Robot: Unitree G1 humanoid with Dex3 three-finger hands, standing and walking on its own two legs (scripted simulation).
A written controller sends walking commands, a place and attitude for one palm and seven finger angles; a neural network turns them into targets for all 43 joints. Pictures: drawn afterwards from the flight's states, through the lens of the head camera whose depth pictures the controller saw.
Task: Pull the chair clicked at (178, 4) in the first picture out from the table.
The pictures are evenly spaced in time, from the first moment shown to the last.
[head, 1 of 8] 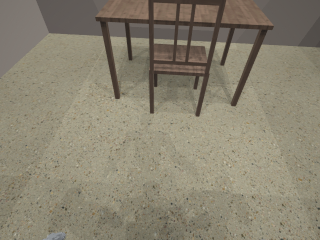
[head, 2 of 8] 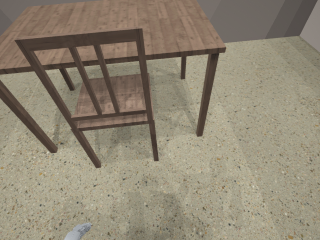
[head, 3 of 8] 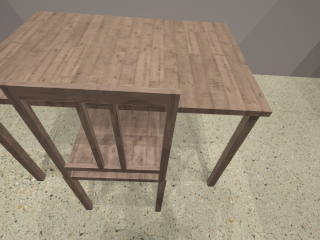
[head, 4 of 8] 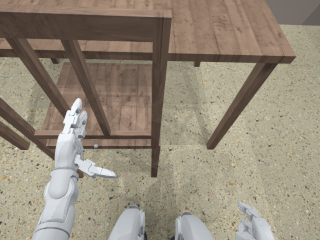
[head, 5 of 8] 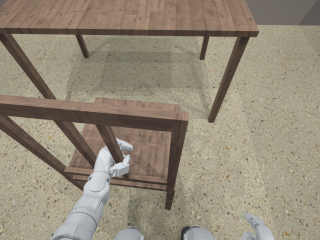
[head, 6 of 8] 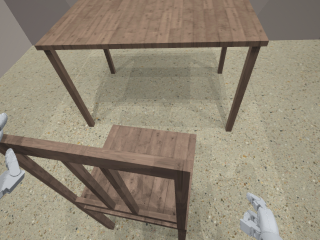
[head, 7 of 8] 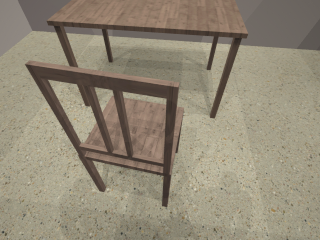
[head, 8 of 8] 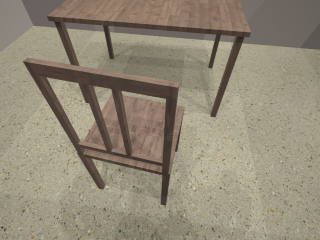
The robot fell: no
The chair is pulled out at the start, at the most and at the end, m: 0.00 0.59 0.59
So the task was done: yes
